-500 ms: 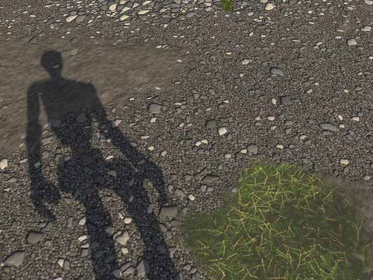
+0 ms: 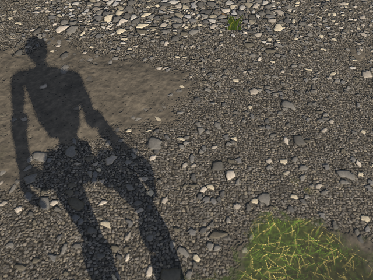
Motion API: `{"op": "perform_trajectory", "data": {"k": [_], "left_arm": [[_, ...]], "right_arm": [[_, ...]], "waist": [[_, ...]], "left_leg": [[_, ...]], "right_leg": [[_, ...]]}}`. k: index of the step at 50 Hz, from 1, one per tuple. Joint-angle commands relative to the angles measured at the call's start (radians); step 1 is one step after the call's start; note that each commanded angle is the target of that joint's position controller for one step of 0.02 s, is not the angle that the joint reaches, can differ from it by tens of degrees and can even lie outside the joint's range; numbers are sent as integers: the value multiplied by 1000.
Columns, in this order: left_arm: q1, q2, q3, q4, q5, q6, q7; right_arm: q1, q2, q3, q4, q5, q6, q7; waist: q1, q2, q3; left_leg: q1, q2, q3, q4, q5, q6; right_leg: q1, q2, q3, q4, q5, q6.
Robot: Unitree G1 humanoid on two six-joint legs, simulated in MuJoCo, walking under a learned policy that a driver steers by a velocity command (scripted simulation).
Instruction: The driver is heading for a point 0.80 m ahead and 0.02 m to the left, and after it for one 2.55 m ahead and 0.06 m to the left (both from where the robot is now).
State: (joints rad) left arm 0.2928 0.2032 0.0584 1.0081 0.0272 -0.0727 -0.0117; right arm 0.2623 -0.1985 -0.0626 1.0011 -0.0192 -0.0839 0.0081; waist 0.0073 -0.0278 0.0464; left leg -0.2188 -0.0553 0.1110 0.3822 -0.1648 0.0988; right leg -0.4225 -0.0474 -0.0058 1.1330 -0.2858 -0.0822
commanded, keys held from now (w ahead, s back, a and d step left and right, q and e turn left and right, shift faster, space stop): w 1.00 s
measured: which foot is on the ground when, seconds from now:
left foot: down 0.00-0.42, up 0.44-0.94, down 0.96-1.00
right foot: up 0.00-0.38, down 0.40-0.96, up 0.98-1.00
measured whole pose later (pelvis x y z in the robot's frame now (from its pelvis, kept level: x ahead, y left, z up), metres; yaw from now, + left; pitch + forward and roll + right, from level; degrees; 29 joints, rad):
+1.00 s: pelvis +0.54 +0.00 -0.02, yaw +0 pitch +1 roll -1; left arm 0.45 0.18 0.04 1.07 0.01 -0.08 0.01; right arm 0.04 -0.19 -0.05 0.88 -0.04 -0.08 0.01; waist 0.04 0.00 0.06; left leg -0.44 -0.01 0.10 0.55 -0.10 0.10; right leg 0.00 0.02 -0.06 0.64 -0.48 -0.05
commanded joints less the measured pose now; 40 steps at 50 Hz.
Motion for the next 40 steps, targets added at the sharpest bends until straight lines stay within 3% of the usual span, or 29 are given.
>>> {"op": "perform_trajectory", "data": {"k": [1,3,8,14,17,18,19,20,21,22,23,24,25,27,30,34,40], "left_arm": [[74,23,8,-24,12,21,-12],[-9,29,8,-54,12,30,-16],[-210,29,-2,-125,-1,30,-20],[-350,30,-13,-180,-7,17,-18],[-295,50,-4,-177,-7,4,-11],[-209,65,5,-151,-7,-1,-3],[-53,81,18,-98,-2,-10,5],[120,135,37,-51,20,-19,15],[232,251,66,-44,42,-19,19],[172,230,64,-45,2,0,8],[45,182,50,-63,-17,3,4],[-25,112,30,-76,-18,-3,-1],[-50,75,19,-70,-15,-10,0],[-23,41,5,-41,-17,-23,9],[50,88,11,-15,-18,-40,11],[126,89,6,-2,-19,-37,11],[229,91,-1,27,-14,-37,18]], "right_arm": [[93,-76,-5,-3,8,-26,-10],[131,-92,-5,5,9,-27,-11],[216,-81,7,22,8,-24,-12],[295,-90,9,54,-2,-21,-23],[259,-111,3,56,-9,-18,-31],[244,-122,-1,56,-10,-16,-32],[223,-126,-1,53,-6,-11,-30],[214,-109,6,34,4,-11,-26],[308,-12,25,3,46,-11,-14],[291,-81,3,14,27,-9,-13],[196,-95,-4,-14,12,-5,-13],[136,-84,-1,-29,6,-9,-7],[124,-65,-2,-27,1,-4,-5],[161,-32,2,-15,-20,23,7],[98,-35,-1,-40,-21,44,17],[-84,-53,-1,-102,-13,50,21],[-266,-36,15,-162,-4,41,21]], "waist": [[27,80,-9],[16,80,17],[-28,83,54],[-63,98,72],[-17,106,44],[20,112,-1],[86,90,-79],[147,52,-182],[122,-154,-331],[100,-102,-341],[50,-42,-163],[32,4,-69],[0,5,-18],[-41,-24,-4],[-49,-20,8],[-10,-22,48],[44,-37,58]], "left_leg": [[78,264,-249,-234,201,96],[94,256,-223,-257,210,97],[160,231,-169,-267,321,83],[310,264,-141,-217,473,93],[353,282,-118,-105,726,77],[352,276,-109,-4,845,66],[316,245,-82,169,857,48],[135,208,-61,407,624,30],[-212,46,-2,820,17,-18],[-347,-10,-134,964,-337,-7],[-413,61,-161,968,-254,0],[-399,98,-160,907,-181,0],[-356,127,-156,840,-143,-3],[-269,148,-145,764,-112,-24],[-326,161,-116,704,-46,-50],[-451,182,-90,536,83,-82],[-443,137,-41,286,168,-74]], "right_leg": [[-116,-50,12,-26,57,23],[-189,-65,-4,-82,116,41],[-256,-57,-43,-316,248,64],[-229,-9,-80,-514,250,23],[-106,38,-97,-577,146,-25],[1,71,-108,-597,116,-45],[179,98,-121,-665,158,-67],[443,-14,0,-672,150,-110],[748,-334,471,-724,83,-243],[714,-370,692,-854,48,-274],[557,-331,522,-873,-29,-235],[414,-286,409,-921,4,-202],[319,-234,316,-953,57,-158],[226,-174,201,-984,155,-119],[233,-154,139,-1013,249,-130],[302,-136,100,-1044,294,-124],[440,-138,47,-1011,453,-113]]}}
